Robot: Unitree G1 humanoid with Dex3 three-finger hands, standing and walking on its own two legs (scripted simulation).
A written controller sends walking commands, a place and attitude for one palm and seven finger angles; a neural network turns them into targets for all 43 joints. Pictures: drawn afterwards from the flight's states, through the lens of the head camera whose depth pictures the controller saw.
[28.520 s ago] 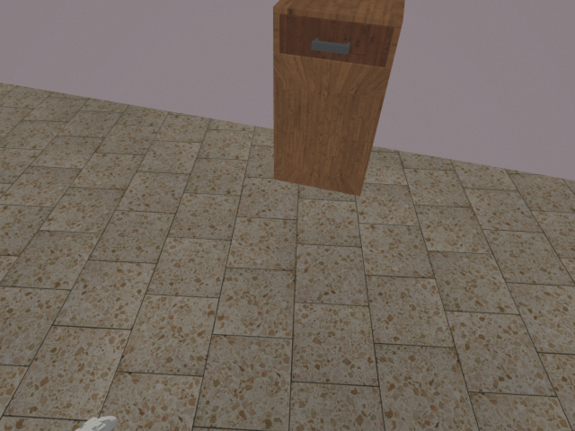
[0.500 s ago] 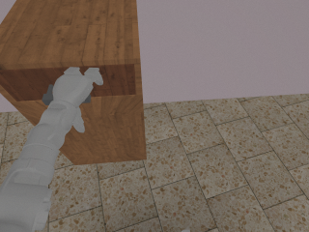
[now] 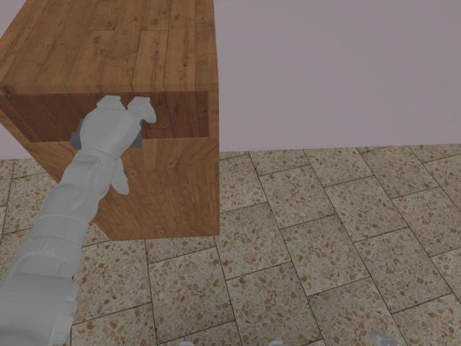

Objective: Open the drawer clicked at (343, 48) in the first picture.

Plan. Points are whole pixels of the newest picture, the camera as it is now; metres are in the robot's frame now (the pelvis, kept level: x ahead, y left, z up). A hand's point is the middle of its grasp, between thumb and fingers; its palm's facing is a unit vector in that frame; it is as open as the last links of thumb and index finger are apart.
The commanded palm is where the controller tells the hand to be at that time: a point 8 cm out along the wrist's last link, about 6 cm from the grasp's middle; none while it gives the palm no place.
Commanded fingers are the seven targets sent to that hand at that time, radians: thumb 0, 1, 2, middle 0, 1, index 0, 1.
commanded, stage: lower the fingers behind the handle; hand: left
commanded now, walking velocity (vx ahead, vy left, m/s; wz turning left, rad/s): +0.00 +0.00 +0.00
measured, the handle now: (109, 131) +0.53 +0.27 +0.00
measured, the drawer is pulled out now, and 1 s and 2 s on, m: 0.00 0.00 0.00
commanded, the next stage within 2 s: lift the fingers back up to retry in 1.44 s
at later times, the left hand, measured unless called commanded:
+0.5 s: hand (123, 155) +0.45 +0.21 +0.02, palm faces +0.01 -0.07 -1.00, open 14.0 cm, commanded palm +0.43 +0.24 +0.07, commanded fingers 0.00 -0.50 0.30 -0.30 -1.20 -0.30 -1.20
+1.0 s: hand (109, 155) +0.45 +0.24 +0.02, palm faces -0.05 +0.01 -1.00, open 14.0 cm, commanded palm +0.43 +0.24 +0.04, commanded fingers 0.00 -0.50 0.30 -0.30 -1.20 -0.30 -1.20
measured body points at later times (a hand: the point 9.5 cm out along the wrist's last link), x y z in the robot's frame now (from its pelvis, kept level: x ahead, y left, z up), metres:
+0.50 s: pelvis -0.01 +0.00 -0.01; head +0.08 +0.00 +0.43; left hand +0.45 +0.22 +0.08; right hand +0.03 -0.28 -0.14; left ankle -0.02 +0.11 -0.71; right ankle +0.00 -0.13 -0.71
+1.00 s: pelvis -0.02 -0.01 -0.02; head +0.08 -0.01 +0.42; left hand +0.45 +0.24 +0.08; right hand +0.00 -0.29 -0.14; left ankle -0.02 +0.11 -0.71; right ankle +0.00 -0.13 -0.71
